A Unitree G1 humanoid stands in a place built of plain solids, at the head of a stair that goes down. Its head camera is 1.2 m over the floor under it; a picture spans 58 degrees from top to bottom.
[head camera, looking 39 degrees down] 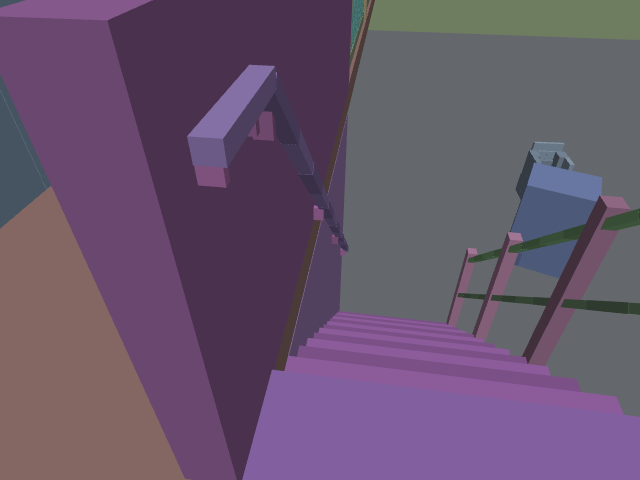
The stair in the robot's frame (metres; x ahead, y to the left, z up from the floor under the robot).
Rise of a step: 0.21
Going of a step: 0.21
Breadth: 1.20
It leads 8 degrees to the right of straight ahead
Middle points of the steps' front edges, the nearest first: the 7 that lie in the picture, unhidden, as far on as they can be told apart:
0.73 -0.44 0.00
0.94 -0.47 -0.21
1.14 -0.50 -0.41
1.35 -0.53 -0.62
1.56 -0.56 -0.83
1.76 -0.59 -1.04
1.97 -0.62 -1.25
